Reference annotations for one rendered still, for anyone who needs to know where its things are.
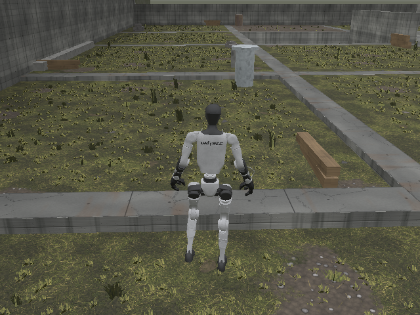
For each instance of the robot right forearm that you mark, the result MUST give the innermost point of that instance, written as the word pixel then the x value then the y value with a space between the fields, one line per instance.
pixel 245 173

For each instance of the robot left forearm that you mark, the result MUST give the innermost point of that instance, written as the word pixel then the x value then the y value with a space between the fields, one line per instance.
pixel 178 171

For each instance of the right robot thigh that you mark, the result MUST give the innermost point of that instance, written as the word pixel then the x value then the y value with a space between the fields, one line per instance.
pixel 225 198

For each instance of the robot right upper arm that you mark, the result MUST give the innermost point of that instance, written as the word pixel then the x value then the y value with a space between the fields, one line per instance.
pixel 236 150

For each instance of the left robot shin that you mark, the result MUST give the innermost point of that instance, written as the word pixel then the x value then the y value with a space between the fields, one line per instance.
pixel 191 230

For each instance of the robot left hand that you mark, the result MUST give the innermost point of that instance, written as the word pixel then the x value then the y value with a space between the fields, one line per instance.
pixel 173 182

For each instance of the robot left upper arm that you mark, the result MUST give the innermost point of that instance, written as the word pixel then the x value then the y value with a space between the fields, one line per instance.
pixel 187 148

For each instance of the robot right hand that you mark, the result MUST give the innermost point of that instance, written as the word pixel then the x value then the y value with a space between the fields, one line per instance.
pixel 249 186

